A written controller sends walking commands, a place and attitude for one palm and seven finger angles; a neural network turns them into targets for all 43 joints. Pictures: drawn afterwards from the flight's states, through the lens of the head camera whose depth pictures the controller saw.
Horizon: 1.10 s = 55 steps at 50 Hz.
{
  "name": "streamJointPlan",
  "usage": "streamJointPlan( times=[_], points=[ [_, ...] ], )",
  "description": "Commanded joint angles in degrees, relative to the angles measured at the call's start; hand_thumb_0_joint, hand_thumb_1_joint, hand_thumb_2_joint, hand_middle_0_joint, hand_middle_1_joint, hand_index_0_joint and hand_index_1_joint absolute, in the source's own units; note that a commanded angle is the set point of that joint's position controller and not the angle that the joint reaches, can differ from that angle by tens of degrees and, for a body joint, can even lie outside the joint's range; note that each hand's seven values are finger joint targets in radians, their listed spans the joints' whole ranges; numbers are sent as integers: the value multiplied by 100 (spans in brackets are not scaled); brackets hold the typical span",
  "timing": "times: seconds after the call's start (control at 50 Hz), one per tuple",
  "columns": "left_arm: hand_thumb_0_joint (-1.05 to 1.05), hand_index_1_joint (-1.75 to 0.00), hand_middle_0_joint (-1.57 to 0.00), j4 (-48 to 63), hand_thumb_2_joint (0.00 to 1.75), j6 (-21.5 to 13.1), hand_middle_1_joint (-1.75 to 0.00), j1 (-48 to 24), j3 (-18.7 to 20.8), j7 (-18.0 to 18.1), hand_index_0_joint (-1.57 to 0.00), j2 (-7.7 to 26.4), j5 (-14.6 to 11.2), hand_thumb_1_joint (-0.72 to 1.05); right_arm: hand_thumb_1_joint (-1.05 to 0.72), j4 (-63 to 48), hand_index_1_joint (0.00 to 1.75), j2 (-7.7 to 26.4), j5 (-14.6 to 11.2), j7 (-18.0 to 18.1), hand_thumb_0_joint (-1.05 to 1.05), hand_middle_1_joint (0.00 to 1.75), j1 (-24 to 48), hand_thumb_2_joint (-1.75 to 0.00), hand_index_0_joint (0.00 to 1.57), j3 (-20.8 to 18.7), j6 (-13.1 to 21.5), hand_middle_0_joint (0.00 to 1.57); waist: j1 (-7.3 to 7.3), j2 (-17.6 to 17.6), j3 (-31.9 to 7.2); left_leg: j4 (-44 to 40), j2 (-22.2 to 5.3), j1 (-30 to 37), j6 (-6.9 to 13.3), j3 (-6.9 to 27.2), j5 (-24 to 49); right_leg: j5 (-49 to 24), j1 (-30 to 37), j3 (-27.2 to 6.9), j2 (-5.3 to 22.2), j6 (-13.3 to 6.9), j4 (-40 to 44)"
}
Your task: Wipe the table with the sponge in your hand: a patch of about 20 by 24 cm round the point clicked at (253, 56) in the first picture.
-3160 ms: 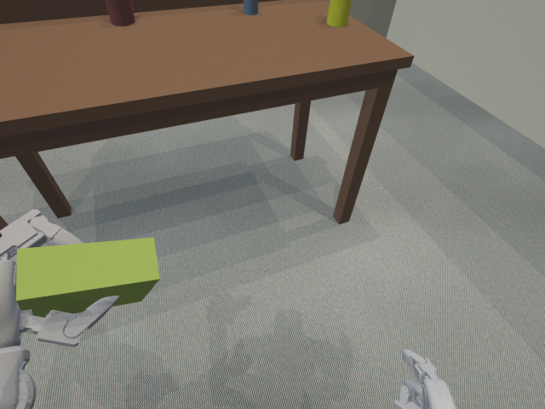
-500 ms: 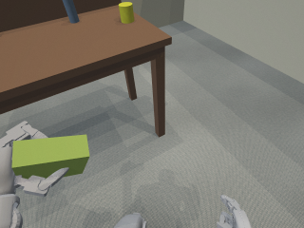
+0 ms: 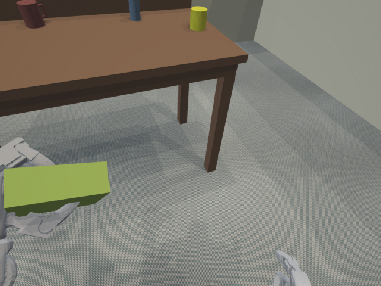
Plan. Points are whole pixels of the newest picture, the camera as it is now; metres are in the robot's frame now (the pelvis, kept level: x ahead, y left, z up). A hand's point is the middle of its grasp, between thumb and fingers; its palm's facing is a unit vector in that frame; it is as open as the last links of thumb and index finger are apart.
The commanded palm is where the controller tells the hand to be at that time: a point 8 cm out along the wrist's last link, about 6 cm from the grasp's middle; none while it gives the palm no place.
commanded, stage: take the last steps up to it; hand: left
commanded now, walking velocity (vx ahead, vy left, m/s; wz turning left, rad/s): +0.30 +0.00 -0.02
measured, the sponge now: (72, 188) +0.22 +0.21 +0.17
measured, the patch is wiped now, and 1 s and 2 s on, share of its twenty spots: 0.00 0.00 0.00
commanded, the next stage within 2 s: none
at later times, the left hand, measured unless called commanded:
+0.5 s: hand (102, 169) +0.25 +0.17 +0.18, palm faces +0.35 -0.79 -0.50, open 8.9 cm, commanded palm +0.20 +0.22 +0.18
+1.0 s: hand (93, 118) +0.36 +0.22 +0.18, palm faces +0.40 -0.82 -0.41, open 8.9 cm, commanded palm +0.30 +0.26 +0.18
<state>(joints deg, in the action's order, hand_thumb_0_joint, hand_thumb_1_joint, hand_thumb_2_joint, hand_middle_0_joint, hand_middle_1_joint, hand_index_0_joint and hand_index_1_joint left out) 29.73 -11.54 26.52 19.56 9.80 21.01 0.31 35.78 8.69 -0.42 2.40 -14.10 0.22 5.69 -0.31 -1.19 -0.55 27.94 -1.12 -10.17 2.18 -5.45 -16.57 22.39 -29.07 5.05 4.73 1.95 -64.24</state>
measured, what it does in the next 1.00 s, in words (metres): walks ahead: right foot, then left foot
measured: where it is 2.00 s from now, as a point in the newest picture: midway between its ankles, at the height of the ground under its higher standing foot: (196, 274)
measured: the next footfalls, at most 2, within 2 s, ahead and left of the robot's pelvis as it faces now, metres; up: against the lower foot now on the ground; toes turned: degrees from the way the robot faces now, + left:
right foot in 0.28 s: +0.08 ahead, -0.13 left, +0.00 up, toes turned -10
left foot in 0.80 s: +0.19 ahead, +0.10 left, +0.00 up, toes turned +10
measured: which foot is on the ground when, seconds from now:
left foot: down 0.00-0.28, up 0.30-0.78, down 0.80-1.00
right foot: up 0.00-0.26, down 0.28-0.80, up 0.82-1.00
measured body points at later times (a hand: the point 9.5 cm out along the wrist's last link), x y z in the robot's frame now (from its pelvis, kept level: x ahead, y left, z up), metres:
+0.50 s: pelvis +0.04 -0.06 +0.00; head +0.05 -0.08 +0.45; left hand +0.23 +0.21 +0.20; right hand +0.18 -0.33 -0.10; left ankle +0.04 +0.09 -0.65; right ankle +0.04 -0.12 -0.74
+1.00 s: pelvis +0.14 -0.01 +0.00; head +0.16 +0.00 +0.45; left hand +0.33 +0.26 +0.21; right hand +0.32 -0.20 -0.09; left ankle +0.15 +0.09 -0.74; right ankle +0.14 -0.13 -0.66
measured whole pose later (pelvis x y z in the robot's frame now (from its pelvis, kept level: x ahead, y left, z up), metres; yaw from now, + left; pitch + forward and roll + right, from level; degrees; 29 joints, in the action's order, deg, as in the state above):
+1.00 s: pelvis +0.14 -0.01 +0.00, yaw -1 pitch +0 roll +0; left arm 31.7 -12.2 25.0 21.6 9.4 22.4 -0.9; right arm 33.9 5.5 0.0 1.5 -9.7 2.2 5.6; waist 0.5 -1.6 3.0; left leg 29.4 -3.9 -14.3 1.3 -10.0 -14.7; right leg 23.4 -30.1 4.8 4.6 1.5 -63.8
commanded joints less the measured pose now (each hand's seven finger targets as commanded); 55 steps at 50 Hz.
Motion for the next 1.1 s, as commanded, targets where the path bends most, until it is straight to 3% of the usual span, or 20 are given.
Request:
streamJointPlan(
  times=[0.0,0.14,0.22,0.24,0.26,0.28,0.32,0.36,0.42,0.5,0.64,0.7,0.74,0.76,0.78,0.8,0.82,0.88,0.92,1.08],
  points=[
    [0,-160,-120,1051,130,-408,-160,-626,363,-47,-120,693,-47,10,-90,-697,30,913,-12,85,0,30,496,-90,20,-301,349,20,70,1244,169,-1629,-1358,-218,731,1076,84,-418,-498,71,19,72,233],
    [0,-160,-120,566,130,-347,-160,-1025,301,-79,-120,670,-67,10,-90,-694,30,900,75,214,0,30,636,-90,20,-194,375,20,42,1189,150,-1673,-1528,-472,715,1025,-822,31,575,341,-174,73,2201],
    [0,-160,-120,905,130,-271,-160,-1053,426,0,-120,862,-31,10,-90,-733,30,909,94,190,0,30,754,-90,20,-180,324,20,-5,770,-413,-122,-1104,-686,374,597,-572,-516,2244,387,-305,-76,3992],
    [0,-160,-120,978,130,-266,-160,-1005,485,18,-120,955,-9,10,-90,-746,30,821,68,170,0,30,752,-90,20,-193,288,20,-26,19,-646,1074,-805,-1243,253,277,-562,-382,2872,-460,323,-372,4308],
    [0,-160,-120,976,130,-255,-160,-908,723,48,-120,1263,1,10,-90,-789,30,717,53,161,0,30,773,-90,20,-204,250,20,-30,-1331,-767,2725,-90,-2430,-41,-106,-1313,-436,3471,-2618,1577,-985,4832],
    [0,-160,-120,1080,130,-281,-160,-956,898,75,-120,1397,-82,10,-90,-858,30,824,82,176,0,30,966,-90,20,-207,261,20,-117,-1297,-521,3823,21,-3018,-199,361,-1560,-721,3320,-3317,2192,-1329,5072],
    [0,-160,-120,992,130,-363,-160,-710,999,3,-120,1310,-159,10,-90,-719,30,919,28,85,0,30,828,-90,20,-352,183,20,40,-682,-523,4465,-282,-2917,-312,807,-786,231,2769,-2895,1919,-1170,5120],
    [0,-160,-120,731,130,-416,-160,100,1105,-34,-120,1208,-190,10,-90,-692,30,827,40,102,0,30,863,-90,20,-285,25,20,45,-67,-148,4554,-383,-2949,-424,711,-221,-867,2359,-1901,1582,-1068,5051],
    [0,-160,-120,796,130,-537,-160,140,1085,-55,-120,1100,-206,10,-90,-735,30,818,15,88,0,30,843,-90,20,-309,-129,20,111,-144,-328,4020,-469,-2971,-477,513,37,-2038,2637,-955,1402,-977,4908],
    [0,-160,-120,701,130,-574,-160,123,1015,-11,-120,1064,-212,10,-90,-839,30,902,48,76,0,30,688,-90,20,-369,-90,20,47,-306,-244,2650,-488,-2631,-405,143,341,-2651,2600,-710,1277,-963,4860],
    [0,-160,-120,1067,130,-462,-160,-198,750,119,-120,977,-174,10,-90,-1039,30,874,29,123,0,30,594,-90,20,-416,79,20,-131,-866,-280,1066,-324,-1692,-218,-327,134,-2361,2643,-763,1390,-1056,4670],
    [0,-160,-120,1204,130,-415,-160,-509,747,176,-120,1019,-147,10,-90,-1039,30,861,60,161,0,30,541,-90,20,-393,77,20,-76,-720,-292,353,-158,-890,-188,-532,307,-1933,2350,-665,1238,-963,4366],
    [0,-160,-120,1281,130,-431,-160,-719,664,184,-120,976,-156,10,-90,-1026,30,909,53,227,0,30,449,-90,20,-403,71,20,83,-132,-494,-278,-122,250,-90,-536,539,-2049,1917,-279,843,-685,3204],
    [0,-160,-120,1342,130,-475,-160,-801,657,182,-120,950,-165,10,-90,-1061,30,1001,40,246,0,30,440,-90,20,-434,74,20,167,648,-713,-497,-610,1074,164,228,668,-1780,1216,-82,513,-448,2134],
    [0,-160,-120,1477,130,-524,-160,-851,644,192,-120,916,-171,10,-90,-1077,30,1070,42,214,0,30,466,-90,20,-431,69,20,137,1853,-869,-640,-1843,1874,740,1992,1703,362,-36,233,-104,-174,851],
    [0,-160,-120,1418,130,-573,-160,-963,637,190,-120,1059,-93,10,-90,-1137,30,925,39,162,0,30,490,-90,20,-328,110,20,102,1749,-700,-950,-2351,1725,1153,2842,2253,1383,-580,-123,-311,-213,-185],
    [0,-160,-120,1058,130,-565,-160,-824,789,133,-120,1247,-107,10,-90,-1003,30,860,97,168,0,30,547,-90,20,-252,146,20,121,1528,-538,-1049,-2462,1346,1259,3013,1958,1225,-787,-426,-152,-209,-694],
    [0,-160,-120,1467,130,-513,-160,-640,738,54,-120,1043,-113,10,-90,-851,30,897,-3,62,0,30,585,-90,20,-337,169,20,77,1048,-270,-1090,-2062,687,1122,1831,1324,467,-1029,-474,159,-95,-651],
    [0,-160,-120,1805,130,-527,-160,-208,855,20,-120,1040,-138,10,-90,-857,30,875,-12,18,0,30,594,-90,20,-326,229,20,-18,1229,-459,-1110,-1751,532,880,1062,1282,-18,-767,-205,148,-55,-126],
    [0,-160,-120,1011,130,-400,-160,-143,741,-33,-120,748,-180,10,-90,-828,30,872,40,105,0,30,578,-90,20,-287,313,20,83,1291,-309,-1061,-1616,178,526,207,1498,-453,547,568,-210,35,2323]
  ],
)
